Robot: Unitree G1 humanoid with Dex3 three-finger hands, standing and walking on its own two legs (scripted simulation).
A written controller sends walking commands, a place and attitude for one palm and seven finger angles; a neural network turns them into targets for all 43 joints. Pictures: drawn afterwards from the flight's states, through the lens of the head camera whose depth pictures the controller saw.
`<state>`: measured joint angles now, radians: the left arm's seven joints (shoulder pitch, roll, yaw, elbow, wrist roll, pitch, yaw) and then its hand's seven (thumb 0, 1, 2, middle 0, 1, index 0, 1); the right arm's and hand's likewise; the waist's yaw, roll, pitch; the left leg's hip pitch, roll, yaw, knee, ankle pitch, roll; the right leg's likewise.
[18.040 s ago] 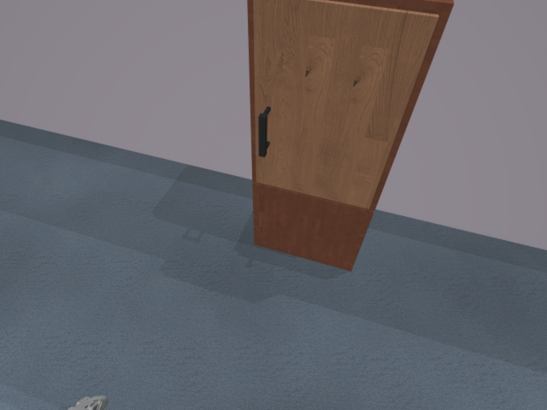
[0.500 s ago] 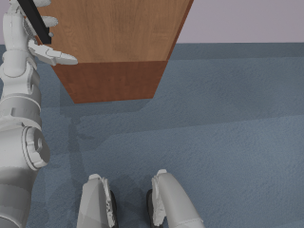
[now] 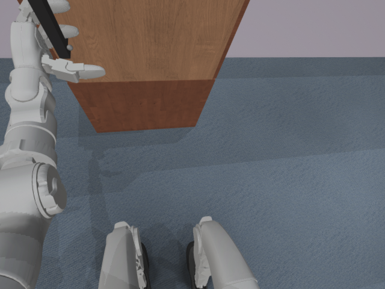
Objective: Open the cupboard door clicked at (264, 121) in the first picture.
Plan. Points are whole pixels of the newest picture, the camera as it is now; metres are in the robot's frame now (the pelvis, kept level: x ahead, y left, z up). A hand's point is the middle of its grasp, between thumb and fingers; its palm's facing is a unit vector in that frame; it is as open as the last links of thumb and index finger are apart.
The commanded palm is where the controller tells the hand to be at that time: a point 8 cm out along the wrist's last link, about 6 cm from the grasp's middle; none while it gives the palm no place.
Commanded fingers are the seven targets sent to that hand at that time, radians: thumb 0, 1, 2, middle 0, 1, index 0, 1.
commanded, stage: close the thumb around the handle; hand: left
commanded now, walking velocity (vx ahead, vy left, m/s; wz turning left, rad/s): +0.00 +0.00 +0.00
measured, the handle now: (52, 18) +0.61 +0.20 +0.06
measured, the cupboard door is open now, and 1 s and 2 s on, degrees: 0 9 43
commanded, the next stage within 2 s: pull the door open along its arc in 0.50 s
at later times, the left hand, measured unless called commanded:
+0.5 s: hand (67, 49) +0.55 +0.18 +0.05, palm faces +0.05 -1.00 -0.02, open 5.7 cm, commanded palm +0.54 +0.19 +0.05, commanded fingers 0.00 0.90 0.90 -0.40 -1.35 -0.40 -1.35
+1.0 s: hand (73, 75) +0.50 +0.17 +0.05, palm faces +0.02 -1.00 -0.01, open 5.7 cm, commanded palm +0.44 +0.20 +0.05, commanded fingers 0.00 0.90 0.90 -0.40 -1.35 -0.40 -1.35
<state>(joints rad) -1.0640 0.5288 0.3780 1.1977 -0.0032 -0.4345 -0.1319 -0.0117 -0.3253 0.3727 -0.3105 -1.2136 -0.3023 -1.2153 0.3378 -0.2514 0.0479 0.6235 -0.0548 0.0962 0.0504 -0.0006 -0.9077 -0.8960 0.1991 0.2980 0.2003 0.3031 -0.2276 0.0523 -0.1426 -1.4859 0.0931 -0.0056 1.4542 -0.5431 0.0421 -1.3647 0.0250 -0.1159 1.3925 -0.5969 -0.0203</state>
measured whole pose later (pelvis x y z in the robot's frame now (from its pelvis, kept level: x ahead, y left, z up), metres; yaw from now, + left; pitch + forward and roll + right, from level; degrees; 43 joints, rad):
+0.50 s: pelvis +0.00 +0.00 +0.00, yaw +0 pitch +32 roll -6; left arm -1.04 0.51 0.37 1.20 -0.02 -0.45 -0.13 0.01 0.75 0.83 -0.38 -1.33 -0.35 -1.34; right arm 0.34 -0.25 0.04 0.63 -0.05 0.10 0.05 0.00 -0.91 -0.90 0.20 0.30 0.20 0.30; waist -0.22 0.05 -0.15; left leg -1.47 0.09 -0.01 1.45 -0.54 0.04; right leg -1.35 0.02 -0.12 1.38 -0.60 -0.02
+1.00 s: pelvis +0.01 +0.00 +0.02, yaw +1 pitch +30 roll -4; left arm -0.75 0.36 0.32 0.94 -0.10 -0.47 -0.14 0.00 0.74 0.77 -0.36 -1.33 -0.35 -1.35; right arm 0.33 -0.24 0.02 0.60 -0.02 0.13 0.07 0.00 -0.91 -0.90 0.20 0.30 0.20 0.30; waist -0.16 0.05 -0.17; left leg -1.35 0.09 0.03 1.37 -0.54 0.04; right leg -1.25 0.02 -0.08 1.33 -0.59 -0.01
